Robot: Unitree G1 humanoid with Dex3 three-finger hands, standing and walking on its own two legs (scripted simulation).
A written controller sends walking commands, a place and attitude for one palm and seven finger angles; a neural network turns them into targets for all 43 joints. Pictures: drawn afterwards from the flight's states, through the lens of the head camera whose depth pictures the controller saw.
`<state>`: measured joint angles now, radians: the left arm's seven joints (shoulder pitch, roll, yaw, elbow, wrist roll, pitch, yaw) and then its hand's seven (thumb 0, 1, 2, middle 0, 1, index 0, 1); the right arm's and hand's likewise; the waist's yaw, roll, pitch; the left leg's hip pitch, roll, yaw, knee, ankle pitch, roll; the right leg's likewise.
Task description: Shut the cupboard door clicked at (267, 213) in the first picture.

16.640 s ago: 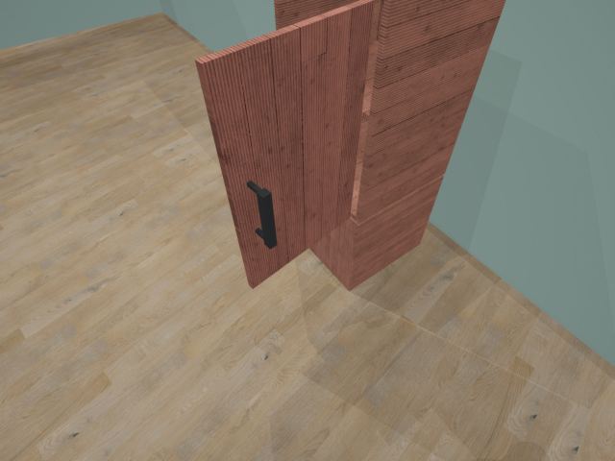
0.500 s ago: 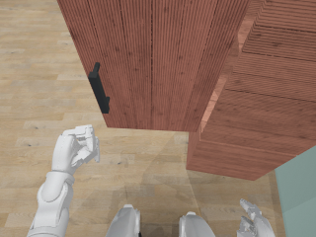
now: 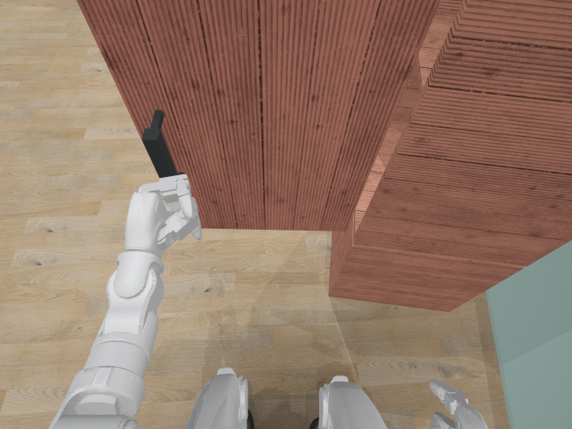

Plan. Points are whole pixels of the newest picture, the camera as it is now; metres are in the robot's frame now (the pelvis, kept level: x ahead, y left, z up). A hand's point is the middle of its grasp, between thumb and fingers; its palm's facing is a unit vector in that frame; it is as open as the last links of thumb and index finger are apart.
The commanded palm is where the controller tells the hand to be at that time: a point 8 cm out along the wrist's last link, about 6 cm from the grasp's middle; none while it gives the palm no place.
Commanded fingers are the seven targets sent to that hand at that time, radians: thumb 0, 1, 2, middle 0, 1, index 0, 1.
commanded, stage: bring the fist close to the handle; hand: left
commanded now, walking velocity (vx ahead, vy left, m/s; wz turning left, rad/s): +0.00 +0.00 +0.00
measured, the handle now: (168, 160) +0.49 +0.19 +0.03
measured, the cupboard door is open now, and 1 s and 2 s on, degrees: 97 91 75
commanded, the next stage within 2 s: push the door shut along its arc in 0.32 s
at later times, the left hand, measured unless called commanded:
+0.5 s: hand (195, 221) +0.39 +0.13 +0.04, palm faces -0.04 -1.00 -0.04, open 3.1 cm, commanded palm +0.37 +0.19 +0.04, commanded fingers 0.00 0.90 0.90 -1.30 -1.50 -1.30 -1.50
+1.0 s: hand (200, 180) +0.45 +0.13 +0.04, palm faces -0.16 -0.99 -0.03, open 3.1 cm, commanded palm +0.45 +0.18 +0.04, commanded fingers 0.00 0.90 0.90 -1.30 -1.50 -1.30 -1.50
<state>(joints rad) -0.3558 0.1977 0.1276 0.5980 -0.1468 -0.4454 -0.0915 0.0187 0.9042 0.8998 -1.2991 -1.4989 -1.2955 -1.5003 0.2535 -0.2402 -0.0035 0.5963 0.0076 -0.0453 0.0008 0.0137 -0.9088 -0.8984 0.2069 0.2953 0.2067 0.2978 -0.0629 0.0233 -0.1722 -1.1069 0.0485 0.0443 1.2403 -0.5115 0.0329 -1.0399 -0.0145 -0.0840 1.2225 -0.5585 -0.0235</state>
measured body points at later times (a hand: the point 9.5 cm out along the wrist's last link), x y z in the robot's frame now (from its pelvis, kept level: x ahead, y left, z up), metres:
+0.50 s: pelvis -0.01 -0.01 +0.00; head +0.10 -0.01 +0.44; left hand +0.38 +0.19 +0.04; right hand +0.12 -0.27 -0.12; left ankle +0.04 +0.10 -0.63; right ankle +0.01 -0.11 -0.63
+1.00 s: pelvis -0.01 +0.00 -0.01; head +0.12 +0.00 +0.42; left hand +0.46 +0.19 +0.04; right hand +0.05 -0.27 -0.13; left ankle +0.04 +0.10 -0.63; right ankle +0.01 -0.11 -0.63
